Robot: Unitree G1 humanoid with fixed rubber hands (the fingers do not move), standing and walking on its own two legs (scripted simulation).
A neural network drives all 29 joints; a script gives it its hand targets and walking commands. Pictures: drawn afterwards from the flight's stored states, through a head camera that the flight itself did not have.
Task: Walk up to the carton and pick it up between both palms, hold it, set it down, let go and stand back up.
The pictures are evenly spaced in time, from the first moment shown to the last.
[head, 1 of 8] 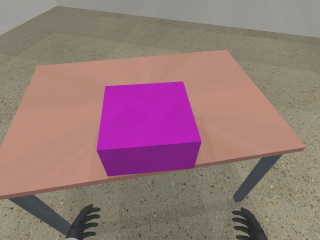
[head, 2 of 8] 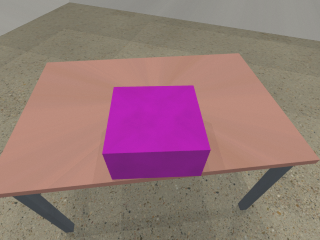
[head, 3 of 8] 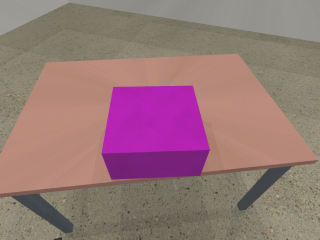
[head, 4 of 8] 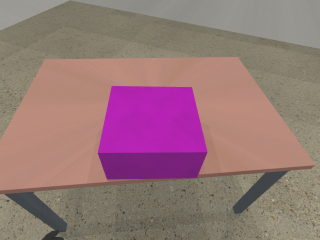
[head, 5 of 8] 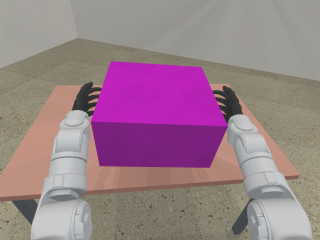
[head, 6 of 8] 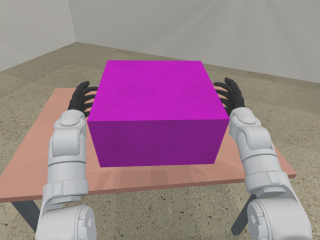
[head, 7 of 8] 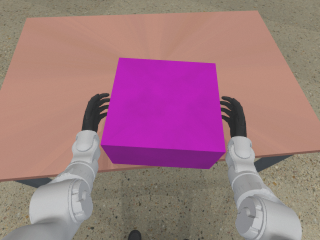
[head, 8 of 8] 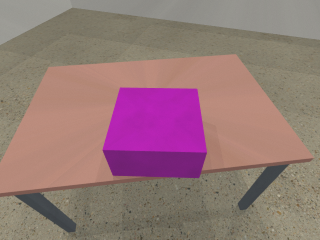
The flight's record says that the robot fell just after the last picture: no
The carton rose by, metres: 0.24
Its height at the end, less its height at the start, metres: +0.00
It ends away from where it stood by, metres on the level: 0.02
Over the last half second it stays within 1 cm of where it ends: yes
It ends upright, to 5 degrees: yes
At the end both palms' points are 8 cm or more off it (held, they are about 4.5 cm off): yes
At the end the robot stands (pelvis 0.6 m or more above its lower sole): yes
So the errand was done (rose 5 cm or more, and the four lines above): yes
